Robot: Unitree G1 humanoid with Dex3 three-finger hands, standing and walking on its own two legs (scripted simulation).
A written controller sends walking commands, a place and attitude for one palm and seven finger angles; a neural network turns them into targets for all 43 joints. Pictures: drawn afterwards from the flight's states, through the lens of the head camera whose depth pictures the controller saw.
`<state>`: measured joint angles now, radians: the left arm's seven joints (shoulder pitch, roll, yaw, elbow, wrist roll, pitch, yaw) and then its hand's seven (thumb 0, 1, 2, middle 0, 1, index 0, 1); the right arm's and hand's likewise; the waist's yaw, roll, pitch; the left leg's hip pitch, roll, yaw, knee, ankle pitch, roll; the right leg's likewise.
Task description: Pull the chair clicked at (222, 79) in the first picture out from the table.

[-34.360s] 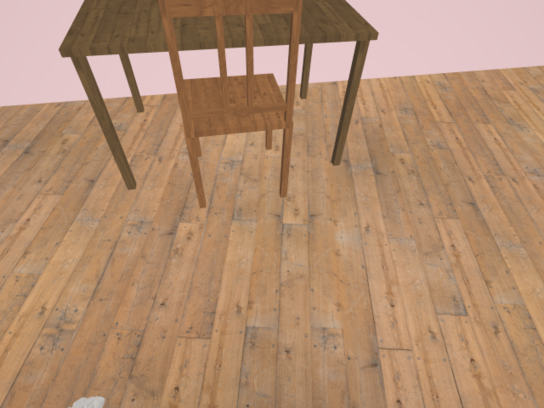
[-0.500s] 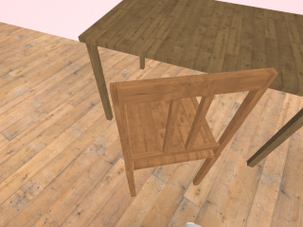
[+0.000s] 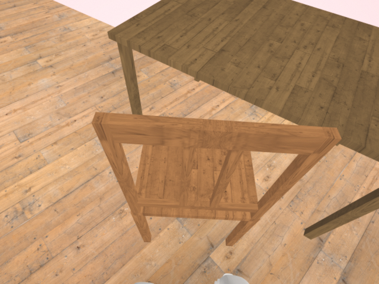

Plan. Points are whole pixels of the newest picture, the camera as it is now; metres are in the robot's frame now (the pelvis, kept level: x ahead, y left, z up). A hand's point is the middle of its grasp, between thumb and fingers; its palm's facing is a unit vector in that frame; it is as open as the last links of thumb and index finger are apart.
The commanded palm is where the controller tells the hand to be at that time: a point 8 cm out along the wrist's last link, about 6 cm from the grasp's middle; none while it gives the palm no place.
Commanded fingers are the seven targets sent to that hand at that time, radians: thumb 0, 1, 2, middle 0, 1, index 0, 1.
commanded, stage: shuffle to correct the standing spot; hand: left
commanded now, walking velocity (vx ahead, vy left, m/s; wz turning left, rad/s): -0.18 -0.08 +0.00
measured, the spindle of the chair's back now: (185, 179) +0.36 +0.04 -0.06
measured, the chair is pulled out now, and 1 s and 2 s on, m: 0.20 0.20 0.20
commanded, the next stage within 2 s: come to a stop and stand still in 0.46 s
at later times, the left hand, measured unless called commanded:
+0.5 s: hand out of the picture -0.01 +0.11 -0.18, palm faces +0.08 -0.98 -0.20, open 7.4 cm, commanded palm none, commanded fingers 0.00 0.90 0.90 -0.20 -0.30 -0.20 -0.30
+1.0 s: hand out of the picture -0.20 +0.07 -0.17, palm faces +0.04 -0.99 -0.15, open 7.4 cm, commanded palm none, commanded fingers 0.00 0.90 0.90 -0.20 -0.30 -0.20 -0.30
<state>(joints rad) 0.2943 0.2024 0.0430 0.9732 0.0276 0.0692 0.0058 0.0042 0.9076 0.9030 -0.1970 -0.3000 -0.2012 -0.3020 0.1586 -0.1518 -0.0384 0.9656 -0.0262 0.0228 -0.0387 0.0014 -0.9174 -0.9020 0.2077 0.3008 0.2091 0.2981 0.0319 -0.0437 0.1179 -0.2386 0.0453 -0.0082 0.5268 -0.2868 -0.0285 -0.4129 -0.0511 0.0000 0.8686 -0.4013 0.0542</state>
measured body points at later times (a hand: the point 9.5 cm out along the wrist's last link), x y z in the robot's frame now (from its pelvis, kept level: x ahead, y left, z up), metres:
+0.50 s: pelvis -0.07 -0.08 +0.00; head -0.05 -0.06 +0.44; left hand -0.01 +0.16 -0.16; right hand -0.02 -0.31 -0.15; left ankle -0.10 +0.00 -0.74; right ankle +0.02 -0.17 -0.74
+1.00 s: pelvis -0.11 -0.08 +0.00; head -0.10 -0.07 +0.45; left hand -0.20 +0.12 -0.16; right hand -0.12 -0.30 -0.16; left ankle -0.11 +0.03 -0.74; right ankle -0.20 -0.18 -0.74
